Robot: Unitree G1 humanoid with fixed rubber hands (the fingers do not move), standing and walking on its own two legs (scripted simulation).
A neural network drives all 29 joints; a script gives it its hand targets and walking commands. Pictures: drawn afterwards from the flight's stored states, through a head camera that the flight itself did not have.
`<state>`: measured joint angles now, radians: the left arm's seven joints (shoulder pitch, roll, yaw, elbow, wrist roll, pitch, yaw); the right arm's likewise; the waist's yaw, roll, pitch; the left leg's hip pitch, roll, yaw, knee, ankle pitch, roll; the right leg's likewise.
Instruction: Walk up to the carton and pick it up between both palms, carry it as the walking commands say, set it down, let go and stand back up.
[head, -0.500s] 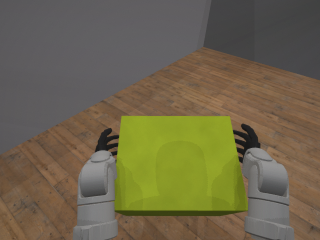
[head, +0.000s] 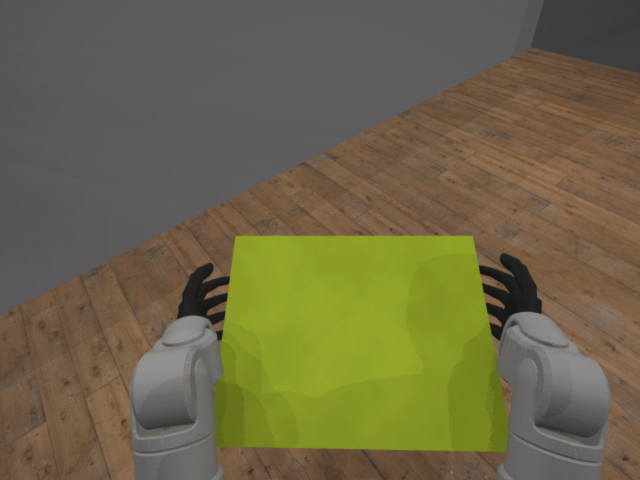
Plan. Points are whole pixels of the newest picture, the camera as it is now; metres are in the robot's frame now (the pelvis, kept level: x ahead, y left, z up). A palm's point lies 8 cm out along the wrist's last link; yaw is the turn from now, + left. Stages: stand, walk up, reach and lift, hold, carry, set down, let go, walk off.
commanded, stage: carry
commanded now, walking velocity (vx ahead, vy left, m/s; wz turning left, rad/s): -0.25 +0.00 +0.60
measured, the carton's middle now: (351, 349) +0.28 -0.02 +0.03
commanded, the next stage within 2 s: none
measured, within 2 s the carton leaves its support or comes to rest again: neither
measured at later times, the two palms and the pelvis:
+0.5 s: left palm out of the picture +0.09 +0.27 +0.09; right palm (412, 413) +0.17 -0.07 +0.09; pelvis -0.12 +0.05 +0.00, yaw +13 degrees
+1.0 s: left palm out of the picture -0.13 +0.35 +0.06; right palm out of the picture +0.06 +0.07 +0.10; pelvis -0.25 +0.07 -0.01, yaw +33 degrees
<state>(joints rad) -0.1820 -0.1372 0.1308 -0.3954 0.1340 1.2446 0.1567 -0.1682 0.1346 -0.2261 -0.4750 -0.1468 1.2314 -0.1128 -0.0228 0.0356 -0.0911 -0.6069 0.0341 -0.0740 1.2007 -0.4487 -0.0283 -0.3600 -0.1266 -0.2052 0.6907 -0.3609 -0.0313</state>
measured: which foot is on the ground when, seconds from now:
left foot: up 0.00-0.14, down 0.16-0.46, up 0.48-0.86, down 0.88-1.00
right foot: down 0.00-0.16, up 0.18-0.44, down 0.46-0.88, up 0.90-1.00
